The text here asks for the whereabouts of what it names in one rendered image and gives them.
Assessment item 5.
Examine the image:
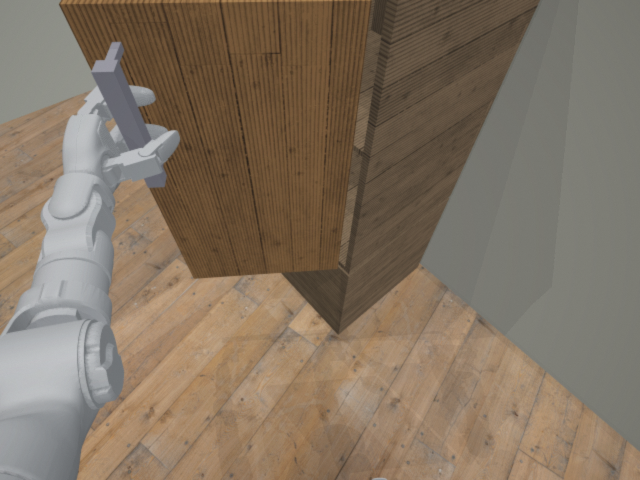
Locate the left robot hand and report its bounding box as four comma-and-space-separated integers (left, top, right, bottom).
62, 85, 180, 194

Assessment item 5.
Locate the robot left upper arm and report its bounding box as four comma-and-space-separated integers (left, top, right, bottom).
0, 319, 124, 480

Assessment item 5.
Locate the robot left forearm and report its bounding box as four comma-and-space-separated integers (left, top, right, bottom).
0, 172, 116, 338

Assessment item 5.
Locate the cupboard door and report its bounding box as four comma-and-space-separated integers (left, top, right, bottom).
59, 0, 372, 279

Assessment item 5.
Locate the handle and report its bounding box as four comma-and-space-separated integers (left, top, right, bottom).
91, 42, 167, 188

